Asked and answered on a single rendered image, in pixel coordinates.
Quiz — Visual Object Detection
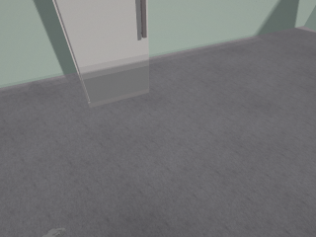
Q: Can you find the left robot hand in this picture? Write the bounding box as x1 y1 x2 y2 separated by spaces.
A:
42 227 66 237

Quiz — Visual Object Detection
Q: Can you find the fridge door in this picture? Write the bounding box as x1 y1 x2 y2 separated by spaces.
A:
56 0 149 104

